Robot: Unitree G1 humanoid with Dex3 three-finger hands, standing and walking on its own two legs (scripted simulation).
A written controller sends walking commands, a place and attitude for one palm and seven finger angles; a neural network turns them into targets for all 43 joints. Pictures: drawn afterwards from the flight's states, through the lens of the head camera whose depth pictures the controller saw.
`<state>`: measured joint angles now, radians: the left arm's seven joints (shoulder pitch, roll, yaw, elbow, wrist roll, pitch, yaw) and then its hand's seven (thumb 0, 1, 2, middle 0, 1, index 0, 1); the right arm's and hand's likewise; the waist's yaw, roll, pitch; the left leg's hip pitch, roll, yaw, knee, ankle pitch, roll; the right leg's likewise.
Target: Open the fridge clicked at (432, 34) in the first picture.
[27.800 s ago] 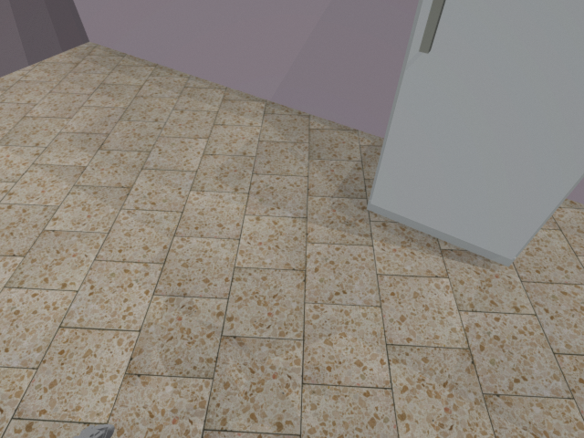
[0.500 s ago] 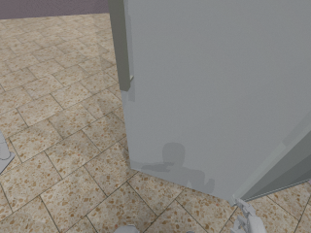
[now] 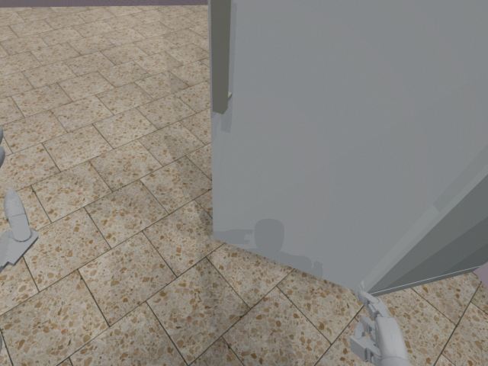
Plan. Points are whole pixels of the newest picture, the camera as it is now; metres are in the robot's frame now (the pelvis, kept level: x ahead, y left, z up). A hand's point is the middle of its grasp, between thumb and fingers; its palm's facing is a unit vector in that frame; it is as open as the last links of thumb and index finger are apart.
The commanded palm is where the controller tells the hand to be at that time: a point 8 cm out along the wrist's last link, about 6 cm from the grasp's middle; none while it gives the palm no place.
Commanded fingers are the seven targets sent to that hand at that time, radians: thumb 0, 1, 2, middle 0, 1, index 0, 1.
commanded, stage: stop stepping back and stand still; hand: left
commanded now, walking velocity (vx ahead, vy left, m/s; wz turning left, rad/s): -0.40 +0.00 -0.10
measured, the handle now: (225, 45) +0.67 +0.11 +0.20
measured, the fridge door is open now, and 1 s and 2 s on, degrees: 55 55 55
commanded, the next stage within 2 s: let the arm hang, fingers relaxed in 1.02 s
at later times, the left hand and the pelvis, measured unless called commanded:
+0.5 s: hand out of the picture +0.09 +0.26 +0.18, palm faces +0.41 -0.81 -0.41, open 7.5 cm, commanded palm +0.03 +0.30 +0.19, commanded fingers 0.00 0.90 0.90 -0.20 -0.30 -0.20 -0.30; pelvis -0.14 +0.01 +0.01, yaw -5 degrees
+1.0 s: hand out of the picture +0.04 +0.27 +0.18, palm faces +0.41 -0.80 -0.44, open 7.5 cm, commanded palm -0.01 +0.31 +0.19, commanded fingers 0.00 0.90 0.90 -0.20 -0.30 -0.20 -0.30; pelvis -0.18 +0.02 +0.00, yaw -5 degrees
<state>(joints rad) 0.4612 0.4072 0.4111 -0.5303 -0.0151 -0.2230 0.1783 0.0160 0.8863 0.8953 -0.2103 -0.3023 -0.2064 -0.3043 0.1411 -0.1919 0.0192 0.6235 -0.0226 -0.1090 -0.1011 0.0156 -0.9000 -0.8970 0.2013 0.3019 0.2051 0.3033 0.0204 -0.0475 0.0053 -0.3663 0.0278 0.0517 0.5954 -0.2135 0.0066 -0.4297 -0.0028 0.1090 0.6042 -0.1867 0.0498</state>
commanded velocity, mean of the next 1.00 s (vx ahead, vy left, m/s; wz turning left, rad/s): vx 0.18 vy -0.03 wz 0.00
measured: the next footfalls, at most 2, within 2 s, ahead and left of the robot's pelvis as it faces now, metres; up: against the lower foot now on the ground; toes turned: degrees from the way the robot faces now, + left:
right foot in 0.20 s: -0.03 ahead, -0.11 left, +0.00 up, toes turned -4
left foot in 0.36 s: -0.01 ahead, +0.11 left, +0.00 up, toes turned -1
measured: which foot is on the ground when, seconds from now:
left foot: down 0.00-0.20, up 0.22-0.34, down 0.36-0.54, up 0.56-0.78, down 0.80-1.00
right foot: up 0.00-0.18, down 0.20-0.38, up 0.40-0.52, down 0.54-1.00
